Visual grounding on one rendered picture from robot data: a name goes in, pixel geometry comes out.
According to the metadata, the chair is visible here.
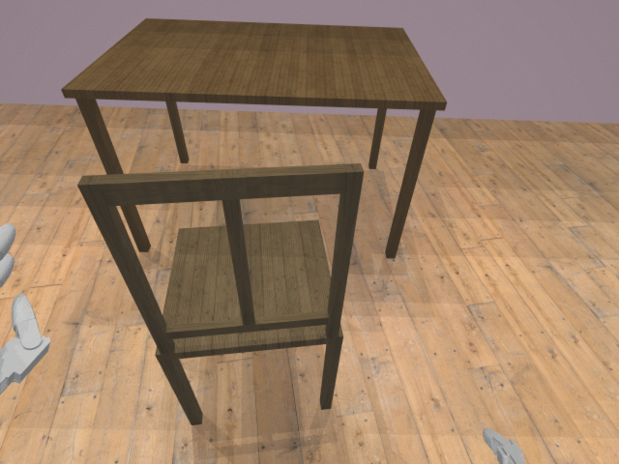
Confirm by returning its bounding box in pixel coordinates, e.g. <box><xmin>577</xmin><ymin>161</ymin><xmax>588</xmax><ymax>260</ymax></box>
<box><xmin>77</xmin><ymin>163</ymin><xmax>364</xmax><ymax>425</ymax></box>

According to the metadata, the right robot hand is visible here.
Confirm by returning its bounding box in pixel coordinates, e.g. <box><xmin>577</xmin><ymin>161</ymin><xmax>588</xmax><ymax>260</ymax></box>
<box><xmin>483</xmin><ymin>428</ymin><xmax>526</xmax><ymax>464</ymax></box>

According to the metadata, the table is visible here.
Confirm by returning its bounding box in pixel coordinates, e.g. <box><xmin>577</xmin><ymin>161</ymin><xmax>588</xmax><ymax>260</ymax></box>
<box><xmin>61</xmin><ymin>18</ymin><xmax>447</xmax><ymax>259</ymax></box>

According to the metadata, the left robot hand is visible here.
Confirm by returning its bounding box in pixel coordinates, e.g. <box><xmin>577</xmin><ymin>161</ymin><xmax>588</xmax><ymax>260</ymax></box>
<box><xmin>0</xmin><ymin>223</ymin><xmax>50</xmax><ymax>394</ymax></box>

